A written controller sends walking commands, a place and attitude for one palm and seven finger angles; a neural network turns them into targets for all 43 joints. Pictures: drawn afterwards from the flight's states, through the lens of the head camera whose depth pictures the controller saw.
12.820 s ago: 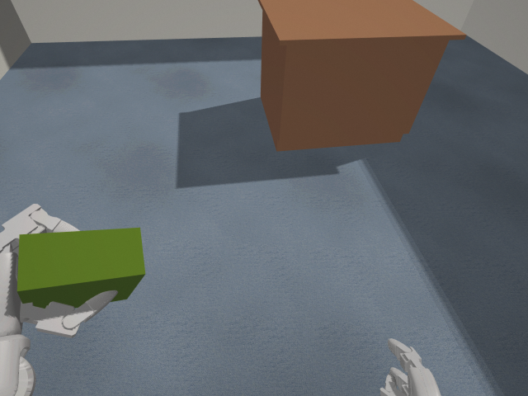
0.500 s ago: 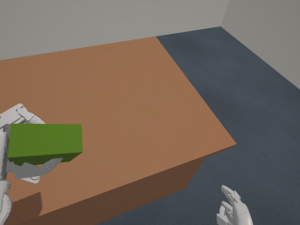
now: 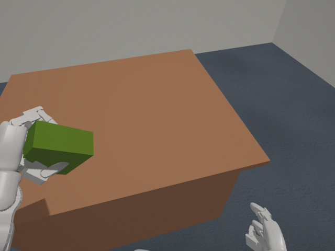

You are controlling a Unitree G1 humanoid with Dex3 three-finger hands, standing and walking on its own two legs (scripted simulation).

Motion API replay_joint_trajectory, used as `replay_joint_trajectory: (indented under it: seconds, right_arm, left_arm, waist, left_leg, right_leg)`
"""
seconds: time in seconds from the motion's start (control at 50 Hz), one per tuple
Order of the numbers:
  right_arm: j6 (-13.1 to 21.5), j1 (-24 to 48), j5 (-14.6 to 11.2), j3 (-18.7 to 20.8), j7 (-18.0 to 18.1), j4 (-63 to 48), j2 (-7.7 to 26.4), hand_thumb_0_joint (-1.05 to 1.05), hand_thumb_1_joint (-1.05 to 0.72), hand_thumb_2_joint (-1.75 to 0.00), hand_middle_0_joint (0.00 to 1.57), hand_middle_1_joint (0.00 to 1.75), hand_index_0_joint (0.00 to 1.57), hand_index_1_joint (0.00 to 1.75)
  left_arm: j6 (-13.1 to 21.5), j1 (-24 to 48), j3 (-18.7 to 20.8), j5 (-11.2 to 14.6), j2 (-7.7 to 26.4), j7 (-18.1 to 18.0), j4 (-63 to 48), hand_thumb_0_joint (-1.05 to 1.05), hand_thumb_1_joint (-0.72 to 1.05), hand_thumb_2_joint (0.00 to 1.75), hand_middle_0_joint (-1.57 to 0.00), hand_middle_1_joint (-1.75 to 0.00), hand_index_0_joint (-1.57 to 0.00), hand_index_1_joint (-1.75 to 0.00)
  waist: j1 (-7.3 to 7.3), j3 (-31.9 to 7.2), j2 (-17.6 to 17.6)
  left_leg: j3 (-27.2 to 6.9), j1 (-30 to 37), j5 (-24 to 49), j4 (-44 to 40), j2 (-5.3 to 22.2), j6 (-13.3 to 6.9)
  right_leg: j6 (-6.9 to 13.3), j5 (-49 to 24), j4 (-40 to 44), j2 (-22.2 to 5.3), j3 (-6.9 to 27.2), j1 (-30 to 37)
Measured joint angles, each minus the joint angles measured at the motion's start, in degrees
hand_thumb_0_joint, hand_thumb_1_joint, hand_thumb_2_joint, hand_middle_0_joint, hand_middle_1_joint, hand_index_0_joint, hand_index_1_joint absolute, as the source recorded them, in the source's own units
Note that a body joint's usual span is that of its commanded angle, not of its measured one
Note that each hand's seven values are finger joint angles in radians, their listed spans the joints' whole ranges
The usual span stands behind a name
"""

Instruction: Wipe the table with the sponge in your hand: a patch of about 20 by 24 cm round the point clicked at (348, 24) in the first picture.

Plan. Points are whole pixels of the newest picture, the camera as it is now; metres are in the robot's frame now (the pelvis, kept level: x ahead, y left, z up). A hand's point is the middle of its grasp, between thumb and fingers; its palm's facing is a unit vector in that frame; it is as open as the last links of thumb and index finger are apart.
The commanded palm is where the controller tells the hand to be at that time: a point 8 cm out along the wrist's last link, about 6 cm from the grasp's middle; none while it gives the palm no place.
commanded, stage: turn the palm down, sponge in hand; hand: left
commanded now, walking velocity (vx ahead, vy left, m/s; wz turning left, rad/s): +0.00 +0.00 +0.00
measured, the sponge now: (61, 152) +0.26 +0.26 +0.14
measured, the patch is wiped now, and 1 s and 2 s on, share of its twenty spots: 0.00 0.00 0.00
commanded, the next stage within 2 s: move the sponge above the wiping area in 1.68 s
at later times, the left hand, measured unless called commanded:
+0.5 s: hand (55, 152) +0.25 +0.27 +0.14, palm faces +0.23 -0.40 -0.89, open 9.3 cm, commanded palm +0.22 +0.29 +0.19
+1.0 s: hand (41, 155) +0.25 +0.30 +0.13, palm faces +0.13 -0.20 -0.97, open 9.3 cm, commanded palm +0.21 +0.30 +0.20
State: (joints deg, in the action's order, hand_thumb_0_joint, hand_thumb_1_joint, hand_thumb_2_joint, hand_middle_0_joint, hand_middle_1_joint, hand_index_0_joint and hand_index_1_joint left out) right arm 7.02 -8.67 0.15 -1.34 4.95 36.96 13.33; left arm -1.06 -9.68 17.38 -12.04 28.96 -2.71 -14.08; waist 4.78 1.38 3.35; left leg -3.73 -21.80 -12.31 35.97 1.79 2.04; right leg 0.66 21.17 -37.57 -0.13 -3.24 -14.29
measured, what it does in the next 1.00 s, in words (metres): stands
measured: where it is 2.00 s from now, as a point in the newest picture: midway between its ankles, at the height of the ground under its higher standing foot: outside the picture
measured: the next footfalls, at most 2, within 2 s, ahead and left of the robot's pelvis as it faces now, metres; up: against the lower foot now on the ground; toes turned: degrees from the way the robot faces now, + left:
none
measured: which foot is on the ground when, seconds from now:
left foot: down 0.00-1.00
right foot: down 0.00-1.00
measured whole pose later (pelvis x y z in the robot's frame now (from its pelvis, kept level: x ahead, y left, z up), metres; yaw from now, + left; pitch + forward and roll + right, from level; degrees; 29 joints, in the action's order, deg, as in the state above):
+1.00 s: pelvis +0.02 +0.02 +0.01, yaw -2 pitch -3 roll -1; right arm 0.8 -2.9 -1.6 -2.8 5.5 36.4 13.1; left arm -16.4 -12.4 4.1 -41.4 31.3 -0.4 -17.9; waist 7.4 1.2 5.9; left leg -1.3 -16.3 -10.9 29.9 1.3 0.9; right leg -0.8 17.8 -29.1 -0.9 -1.1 -8.5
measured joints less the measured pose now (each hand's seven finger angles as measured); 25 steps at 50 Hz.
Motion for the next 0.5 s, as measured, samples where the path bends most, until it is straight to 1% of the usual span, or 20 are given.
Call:
replay_joint_trajectory:
  seconds: [0.04,0.06,0.12,0.2,0.28,0.38,0.5]
  right_arm:
    - [-0.10,-0.15,-0.26,-0.20,0.40,-0.43,-0.02,0.02,-0.90,-0.89,0.20,0.30,0.21,0.30]
    - [-0.10,-0.25,-0.32,-0.24,0.56,-0.70,-0.06,0.02,-0.90,-0.89,0.21,0.30,0.21,0.30]
    - [0.00,-0.71,-0.40,-0.01,0.87,-1.38,-0.13,0.02,-0.90,-0.89,0.21,0.30,0.21,0.30]
    - [-0.18,-1.66,-0.48,0.82,0.72,-1.80,0.24,0.02,-0.90,-0.89,0.21,0.30,0.21,0.30]
    - [-1.07,-2.76,-0.86,1.77,0.77,-2.09,1.29,0.02,-0.90,-0.89,0.21,0.30,0.20,0.30]
    - [-1.86,-2.91,-1.24,2.61,1.47,-2.22,2.40,0.02,-0.90,-0.89,0.20,0.30,0.20,0.30]
    - [-2.19,-1.31,-1.13,2.75,1.57,-2.65,1.92,0.02,-0.91,-0.89,0.20,0.30,0.20,0.30]
  left_arm:
    - [-1.42,-0.64,-0.84,-0.80,0.71,1.46,0.11,-0.01,-0.43,1.05,-0.81,-1.39,-0.81,-1.38]
    - [-1.59,-1.39,-1.17,-1.04,1.08,2.13,-0.17,-0.01,-0.43,1.05,-0.81,-1.39,-0.81,-1.38]
    - [-0.74,-3.88,-1.57,-1.45,2.26,3.37,-1.63,-0.01,-0.43,1.05,-0.81,-1.39,-0.81,-1.39]
    - [0.82,-6.79,-0.37,-1.93,3.21,2.58,-3.96,-0.01,-0.43,1.05,-0.81,-1.39,-0.81,-1.39]
    - [-0.24,-8.80,0.55,-3.55,3.53,1.12,-5.30,-0.01,-0.43,1.05,-0.81,-1.39,-0.81,-1.39]
    - [-2.75,-9.72,-0.82,-7.25,3.20,0.74,-5.66,-0.01,-0.43,1.05,-0.81,-1.39,-0.81,-1.39]
    - [-3.76,-10.43,-4.35,-12.60,2.67,-0.93,-8.34,-0.01,-0.43,1.05,-0.81,-1.39,-0.81,-1.39]
  waist:
    - [-0.29,-0.10,0.70]
    - [-0.50,-0.16,0.96]
    - [-0.86,-0.25,1.45]
    - [-0.71,-0.64,1.56]
    - [-0.13,-1.30,1.57]
    - [0.50,-1.51,1.63]
    - [0.55,-1.98,1.59]
  left_leg:
    - [0.20,0.45,0.06,-0.42,0.24,0.11]
    - [0.34,0.62,0.06,-0.61,0.35,0.15]
    - [0.74,0.91,-0.19,-0.83,0.76,0.31]
    - [1.05,0.59,-0.91,-0.38,1.12,0.61]
    - [1.16,0.05,-1.71,0.30,1.03,0.67]
    - [1.22,-0.39,-2.42,1.00,0.62,0.49]
    - [1.60,-0.48,-2.97,1.47,0.26,0.16]
  right_leg:
    - [0.16,-0.07,0.27,0.21,0.22,0.25]
    - [0.22,-0.08,0.38,0.30,0.36,0.31]
    - [0.41,0.02,0.59,0.65,0.78,0.38]
    - [0.59,0.52,0.32,0.95,1.13,-0.01]
    - [0.52,1.24,-0.15,0.85,1.23,-0.43]
    - [0.17,1.84,-0.50,0.42,1.25,-0.63]
    - [-0.36,1.93,-0.19,0.01,1.59,-0.43]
